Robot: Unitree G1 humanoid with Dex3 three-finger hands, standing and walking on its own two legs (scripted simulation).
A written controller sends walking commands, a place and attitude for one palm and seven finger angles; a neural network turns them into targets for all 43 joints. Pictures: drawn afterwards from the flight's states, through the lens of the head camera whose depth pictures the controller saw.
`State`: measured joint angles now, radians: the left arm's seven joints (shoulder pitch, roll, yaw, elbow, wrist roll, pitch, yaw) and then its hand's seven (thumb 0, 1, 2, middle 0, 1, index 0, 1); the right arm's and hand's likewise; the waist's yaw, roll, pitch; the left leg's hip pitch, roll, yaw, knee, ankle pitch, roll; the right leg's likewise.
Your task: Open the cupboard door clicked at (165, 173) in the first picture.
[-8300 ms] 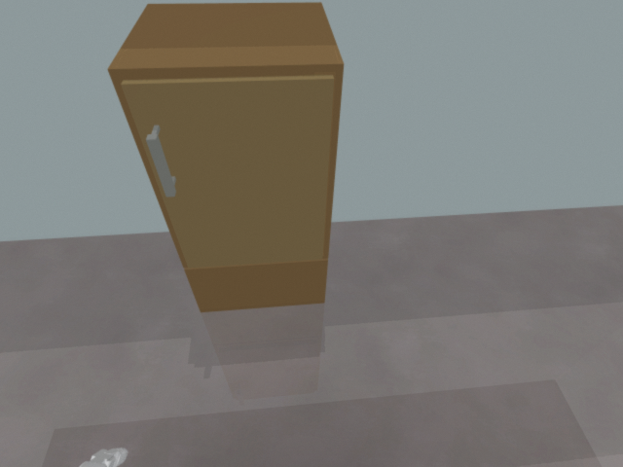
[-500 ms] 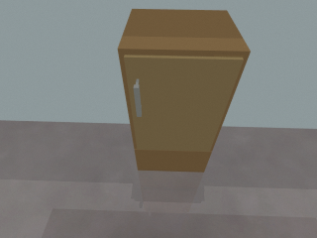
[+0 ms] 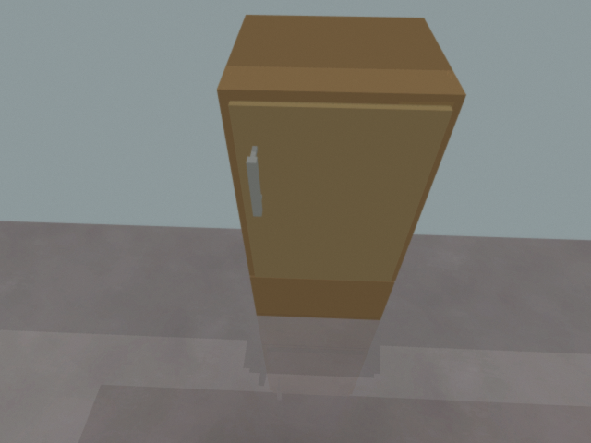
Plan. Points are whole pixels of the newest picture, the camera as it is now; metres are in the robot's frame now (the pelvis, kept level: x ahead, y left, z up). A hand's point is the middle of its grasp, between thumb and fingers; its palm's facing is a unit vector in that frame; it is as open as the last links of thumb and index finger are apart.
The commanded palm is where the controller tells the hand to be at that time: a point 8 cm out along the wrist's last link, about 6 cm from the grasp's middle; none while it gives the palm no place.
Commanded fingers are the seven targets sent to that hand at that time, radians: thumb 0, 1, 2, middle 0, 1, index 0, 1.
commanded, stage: look again from close up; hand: left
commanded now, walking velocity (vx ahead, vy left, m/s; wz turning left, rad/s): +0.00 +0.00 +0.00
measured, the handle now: (256, 182) +0.63 +0.13 -0.05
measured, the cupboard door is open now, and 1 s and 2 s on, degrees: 0 0 0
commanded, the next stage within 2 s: shuffle to correct the standing spot in 0.14 s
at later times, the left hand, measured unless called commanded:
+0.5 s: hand out of the picture -0.04 +0.16 -0.19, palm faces +0.08 -0.99 -0.15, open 7.4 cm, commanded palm none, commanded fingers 0.00 0.90 0.90 -0.20 -0.30 -0.20 -0.30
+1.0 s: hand (232, 436) +0.17 +0.12 -0.18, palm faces +0.07 -0.97 -0.25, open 7.3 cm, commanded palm none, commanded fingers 0.00 0.90 0.90 -0.20 -0.30 -0.20 -0.30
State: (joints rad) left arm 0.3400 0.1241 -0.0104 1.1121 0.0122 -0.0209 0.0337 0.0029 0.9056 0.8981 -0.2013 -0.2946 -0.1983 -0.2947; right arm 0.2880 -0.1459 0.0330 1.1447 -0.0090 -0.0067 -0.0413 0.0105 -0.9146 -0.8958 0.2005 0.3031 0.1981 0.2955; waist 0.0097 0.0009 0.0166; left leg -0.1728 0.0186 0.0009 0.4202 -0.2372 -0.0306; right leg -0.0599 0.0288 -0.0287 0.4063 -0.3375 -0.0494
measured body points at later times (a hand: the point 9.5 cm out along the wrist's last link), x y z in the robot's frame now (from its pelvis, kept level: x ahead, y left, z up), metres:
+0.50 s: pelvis +0.02 +0.00 -0.01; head +0.02 +0.00 +0.44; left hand -0.04 +0.21 -0.17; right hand +0.00 -0.22 -0.17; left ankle -0.01 +0.14 -0.74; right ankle -0.07 -0.08 -0.74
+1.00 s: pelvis +0.11 -0.08 -0.02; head +0.15 -0.09 +0.43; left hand +0.17 +0.17 -0.16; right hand +0.07 -0.31 -0.18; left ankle +0.02 +0.07 -0.68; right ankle +0.17 -0.18 -0.74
